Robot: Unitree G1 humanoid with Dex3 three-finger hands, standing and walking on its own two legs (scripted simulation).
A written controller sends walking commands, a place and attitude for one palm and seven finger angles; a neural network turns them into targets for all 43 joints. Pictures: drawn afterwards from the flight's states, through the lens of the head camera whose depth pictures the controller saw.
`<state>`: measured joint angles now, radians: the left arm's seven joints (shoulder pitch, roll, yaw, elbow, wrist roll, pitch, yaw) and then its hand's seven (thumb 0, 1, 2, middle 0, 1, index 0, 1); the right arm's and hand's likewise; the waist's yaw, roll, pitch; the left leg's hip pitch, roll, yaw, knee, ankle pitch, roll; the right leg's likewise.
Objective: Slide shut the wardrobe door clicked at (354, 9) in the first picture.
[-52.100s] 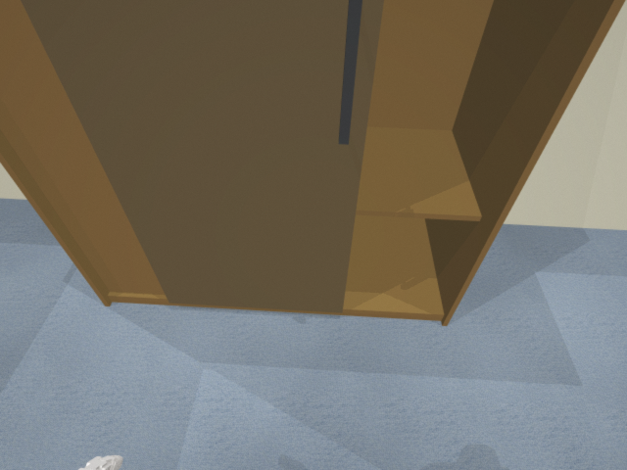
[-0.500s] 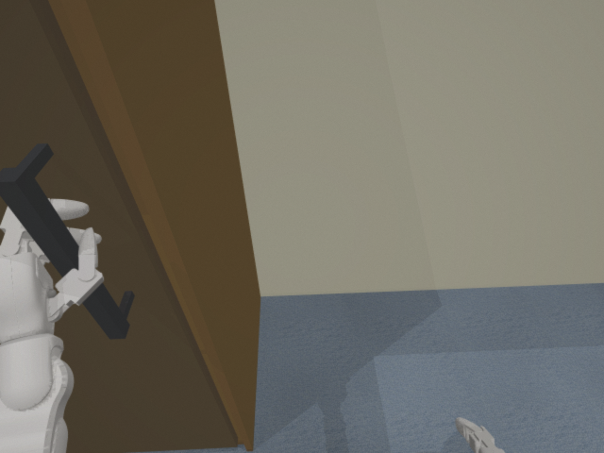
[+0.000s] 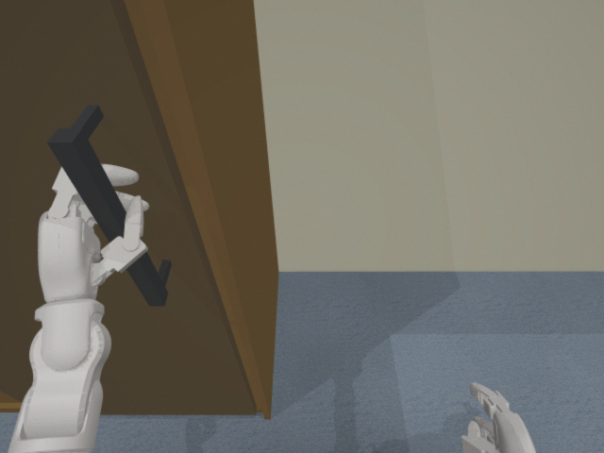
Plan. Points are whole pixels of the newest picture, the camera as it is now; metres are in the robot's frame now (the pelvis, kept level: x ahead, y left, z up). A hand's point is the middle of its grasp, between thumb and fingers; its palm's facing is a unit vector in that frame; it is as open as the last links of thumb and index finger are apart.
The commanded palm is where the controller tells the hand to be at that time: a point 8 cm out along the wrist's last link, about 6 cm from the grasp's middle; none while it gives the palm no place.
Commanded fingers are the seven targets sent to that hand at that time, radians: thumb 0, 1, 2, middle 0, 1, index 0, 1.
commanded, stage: stop walking and hold the door there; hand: left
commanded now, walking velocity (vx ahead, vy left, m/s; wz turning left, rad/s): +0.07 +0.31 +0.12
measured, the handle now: (129, 222) +0.32 +0.22 +0.17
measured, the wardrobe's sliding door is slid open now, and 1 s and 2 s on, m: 0.02 0.02 0.02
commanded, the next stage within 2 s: loosen the grip on the handle in 1.32 s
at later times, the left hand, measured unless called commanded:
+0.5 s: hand (135, 245) +0.28 +0.19 +0.18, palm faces +0.10 -0.99 -0.08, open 5.8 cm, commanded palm +0.26 +0.22 +0.16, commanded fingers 0.00 0.90 0.90 -0.45 -1.40 -0.45 -1.40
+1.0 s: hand (135, 245) +0.28 +0.19 +0.19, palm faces +0.10 -0.99 -0.08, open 5.8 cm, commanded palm +0.26 +0.22 +0.16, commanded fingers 0.00 0.90 0.90 -0.45 -1.40 -0.45 -1.40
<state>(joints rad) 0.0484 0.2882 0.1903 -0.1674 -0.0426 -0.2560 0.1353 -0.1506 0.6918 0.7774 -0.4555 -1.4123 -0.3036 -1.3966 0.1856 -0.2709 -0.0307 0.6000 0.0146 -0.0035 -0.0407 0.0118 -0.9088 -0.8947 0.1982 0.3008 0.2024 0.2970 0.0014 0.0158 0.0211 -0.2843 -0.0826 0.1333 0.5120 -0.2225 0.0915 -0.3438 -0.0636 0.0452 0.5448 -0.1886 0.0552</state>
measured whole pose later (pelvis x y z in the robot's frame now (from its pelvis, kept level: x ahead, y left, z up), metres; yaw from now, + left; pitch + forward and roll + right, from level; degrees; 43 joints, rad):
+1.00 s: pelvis -0.03 +0.07 +0.01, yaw -4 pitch -1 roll +0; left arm -0.04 0.15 0.02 -0.16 -0.06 -0.17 0.13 -0.04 0.75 0.82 -0.45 -1.40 -0.28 -1.40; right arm 0.16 -0.22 0.02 0.63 0.00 0.00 -0.06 0.01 -0.91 -0.89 0.20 0.30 0.20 0.30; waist 0.04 0.02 0.02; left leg -0.23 0.02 0.06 0.48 -0.24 0.00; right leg -0.22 -0.01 -0.05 0.50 -0.27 -0.01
